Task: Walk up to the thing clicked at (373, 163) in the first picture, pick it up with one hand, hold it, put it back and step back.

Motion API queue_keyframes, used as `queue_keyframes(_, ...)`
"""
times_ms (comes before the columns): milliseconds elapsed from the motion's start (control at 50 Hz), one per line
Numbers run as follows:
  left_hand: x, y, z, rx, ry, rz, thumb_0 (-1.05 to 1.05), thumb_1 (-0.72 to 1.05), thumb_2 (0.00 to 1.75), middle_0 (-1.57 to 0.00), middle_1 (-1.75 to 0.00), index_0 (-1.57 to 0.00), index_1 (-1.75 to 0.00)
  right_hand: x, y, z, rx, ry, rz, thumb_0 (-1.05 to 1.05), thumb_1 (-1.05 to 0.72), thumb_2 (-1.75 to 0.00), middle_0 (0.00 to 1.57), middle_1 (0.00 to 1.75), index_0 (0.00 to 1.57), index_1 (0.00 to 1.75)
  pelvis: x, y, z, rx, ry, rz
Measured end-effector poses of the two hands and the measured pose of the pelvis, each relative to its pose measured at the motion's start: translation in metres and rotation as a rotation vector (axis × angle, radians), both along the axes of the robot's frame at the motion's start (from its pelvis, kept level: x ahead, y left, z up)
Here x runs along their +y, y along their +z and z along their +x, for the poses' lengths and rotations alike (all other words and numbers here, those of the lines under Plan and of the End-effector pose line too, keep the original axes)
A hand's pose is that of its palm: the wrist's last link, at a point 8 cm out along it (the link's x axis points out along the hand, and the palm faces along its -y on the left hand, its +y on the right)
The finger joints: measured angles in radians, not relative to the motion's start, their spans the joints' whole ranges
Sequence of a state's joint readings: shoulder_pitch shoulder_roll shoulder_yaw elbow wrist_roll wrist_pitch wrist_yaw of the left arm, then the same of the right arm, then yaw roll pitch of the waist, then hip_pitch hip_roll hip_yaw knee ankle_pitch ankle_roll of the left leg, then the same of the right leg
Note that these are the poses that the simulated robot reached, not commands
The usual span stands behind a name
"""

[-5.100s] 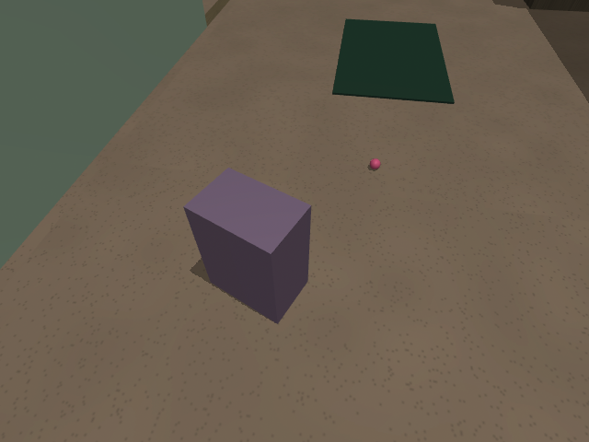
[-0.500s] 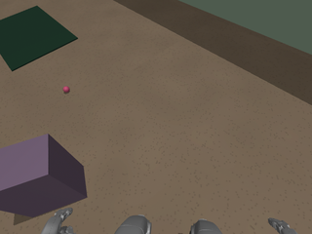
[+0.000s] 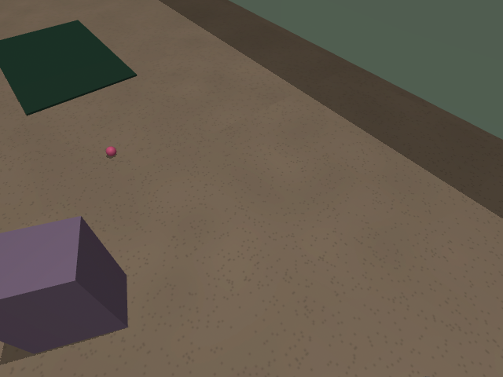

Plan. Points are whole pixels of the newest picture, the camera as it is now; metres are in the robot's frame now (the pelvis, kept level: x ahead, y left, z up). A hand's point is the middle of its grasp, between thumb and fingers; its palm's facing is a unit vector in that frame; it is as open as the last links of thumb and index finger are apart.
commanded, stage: walk up
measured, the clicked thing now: (111, 151) +1.31 +0.85 -0.74
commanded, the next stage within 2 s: stand in 0.28 s
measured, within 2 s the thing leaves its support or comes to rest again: neither
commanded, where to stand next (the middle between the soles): +0.07 -0.02 m, yaw -2 degrees
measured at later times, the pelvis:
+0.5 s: pelvis +0.01 -0.01 +0.01, yaw +0 degrees
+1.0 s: pelvis +0.02 -0.01 +0.02, yaw +0 degrees
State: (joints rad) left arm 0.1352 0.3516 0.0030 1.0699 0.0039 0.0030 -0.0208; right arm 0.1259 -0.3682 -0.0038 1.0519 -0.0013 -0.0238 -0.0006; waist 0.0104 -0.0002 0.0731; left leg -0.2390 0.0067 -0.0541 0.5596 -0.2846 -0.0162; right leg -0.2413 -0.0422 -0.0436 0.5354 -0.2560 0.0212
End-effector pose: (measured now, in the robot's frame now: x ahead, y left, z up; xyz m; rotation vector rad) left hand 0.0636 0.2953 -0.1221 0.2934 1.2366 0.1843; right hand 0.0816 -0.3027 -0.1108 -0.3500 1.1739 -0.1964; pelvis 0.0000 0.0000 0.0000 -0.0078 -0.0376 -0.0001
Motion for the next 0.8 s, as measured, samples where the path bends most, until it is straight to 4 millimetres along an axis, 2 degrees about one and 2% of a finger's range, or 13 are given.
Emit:
queue_keyframes(100,-0.002,0.008,0.006,-0.028,0.012,0.005,0.01,0.9,0.9,-0.2,-0.3,-0.2,-0.3,0.006,0.001,0.015,-0.027,0.019,0.027,0.01,-0.91,-0.9,0.2,0.3,0.2,0.3,-0.003,0.004,0.0,-0.002,0.007,0.003)
queue_keyframes(200,-0.001,0.015,0.014,-0.047,0.018,0.015,0.01,0.9,0.9,-0.2,-0.3,-0.2,-0.3,0.007,0.003,0.02,-0.028,0.023,0.039,0.01,-0.91,-0.9,0.2,0.3,0.2,0.3,-0.005,0.008,0.002,-0.002,0.009,0.003)
queue_keyframes(540,-0.005,0.017,0.025,-0.013,-0.005,0.024,0.01,0.9,0.9,-0.2,-0.3,-0.2,-0.3,-0.005,0.004,-0.003,0.06,-0.042,0.026,0.01,-0.91,-0.9,0.2,0.3,0.2,0.3,-0.008,0.014,0.008,0.004,-0.001,0.006)
queue_keyframes(800,-0.01,0.019,0.031,-0.013,-0.012,0.025,0.01,0.9,0.9,-0.2,-0.3,-0.2,-0.3,-0.006,0.002,-0.002,0.067,-0.047,0.038,0.01,-0.91,-0.9,0.2,0.3,0.2,0.3,-0.011,0.015,0.013,0.009,-0.003,0.007)
